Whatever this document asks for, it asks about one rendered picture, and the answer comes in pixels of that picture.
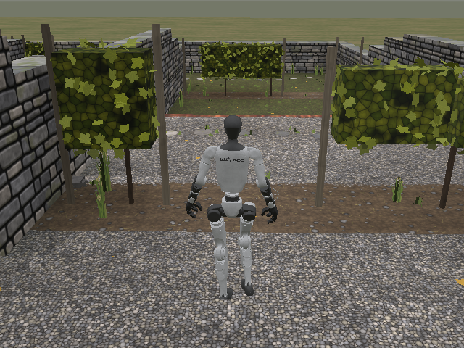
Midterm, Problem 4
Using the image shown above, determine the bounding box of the left robot upper arm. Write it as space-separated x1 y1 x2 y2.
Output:
195 146 218 186

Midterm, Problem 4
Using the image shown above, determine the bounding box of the right robot forearm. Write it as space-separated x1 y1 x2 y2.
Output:
260 177 276 208

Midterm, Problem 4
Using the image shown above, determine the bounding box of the robot left hand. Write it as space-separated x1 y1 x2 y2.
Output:
186 201 202 218

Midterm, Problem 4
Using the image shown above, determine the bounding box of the robot right hand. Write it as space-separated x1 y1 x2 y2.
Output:
261 206 278 224

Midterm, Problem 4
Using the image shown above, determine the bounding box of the robot left foot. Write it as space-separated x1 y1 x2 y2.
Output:
219 288 233 299

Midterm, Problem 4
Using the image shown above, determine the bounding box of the left robot forearm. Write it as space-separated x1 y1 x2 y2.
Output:
188 174 202 204

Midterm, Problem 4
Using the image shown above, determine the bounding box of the robot foot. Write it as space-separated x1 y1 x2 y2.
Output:
241 279 254 296
219 288 233 299

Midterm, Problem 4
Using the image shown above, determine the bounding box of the right robot upper arm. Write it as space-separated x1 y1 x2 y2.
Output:
247 147 268 188

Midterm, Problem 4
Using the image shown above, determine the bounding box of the robot right foot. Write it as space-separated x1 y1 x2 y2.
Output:
241 279 254 296

